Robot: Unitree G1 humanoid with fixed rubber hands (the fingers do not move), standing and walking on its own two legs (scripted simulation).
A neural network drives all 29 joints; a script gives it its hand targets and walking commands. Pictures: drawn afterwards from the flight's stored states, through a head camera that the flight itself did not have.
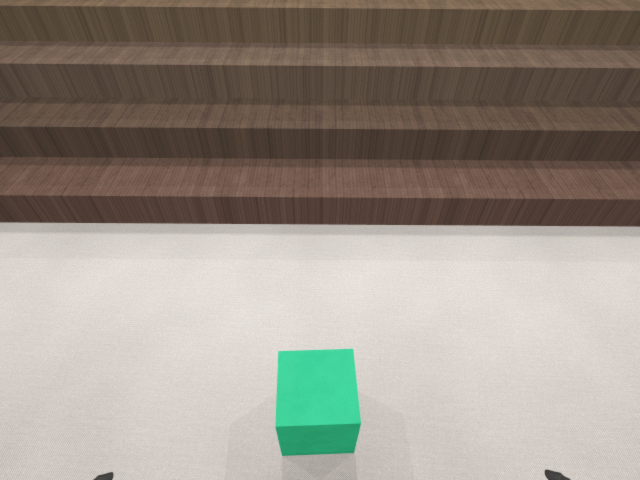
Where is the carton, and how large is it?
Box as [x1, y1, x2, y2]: [275, 349, 360, 455]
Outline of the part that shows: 352,349 278,351 275,426 282,455 353,452 360,425 360,418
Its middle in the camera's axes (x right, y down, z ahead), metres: -0.01 +0.47 +1.11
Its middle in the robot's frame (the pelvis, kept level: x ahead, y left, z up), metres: +0.48 +0.02 -0.65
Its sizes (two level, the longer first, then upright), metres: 0.210 0.200 0.250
